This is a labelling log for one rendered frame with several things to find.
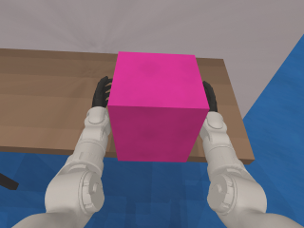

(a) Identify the table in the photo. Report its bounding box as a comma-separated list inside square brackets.
[0, 48, 255, 190]

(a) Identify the robot left hand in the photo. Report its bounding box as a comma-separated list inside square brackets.
[91, 76, 113, 108]

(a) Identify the carton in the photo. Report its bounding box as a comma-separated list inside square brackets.
[107, 51, 210, 162]

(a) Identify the robot right hand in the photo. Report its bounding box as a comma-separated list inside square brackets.
[202, 81, 218, 112]

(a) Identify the right robot upper arm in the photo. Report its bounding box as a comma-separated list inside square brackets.
[207, 173, 304, 228]

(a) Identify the left robot upper arm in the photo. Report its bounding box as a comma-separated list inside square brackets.
[11, 170, 105, 228]

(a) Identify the left robot forearm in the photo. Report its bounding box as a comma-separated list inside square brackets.
[45, 106, 111, 209]

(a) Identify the right robot forearm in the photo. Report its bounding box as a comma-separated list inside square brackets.
[199, 111, 267, 207]

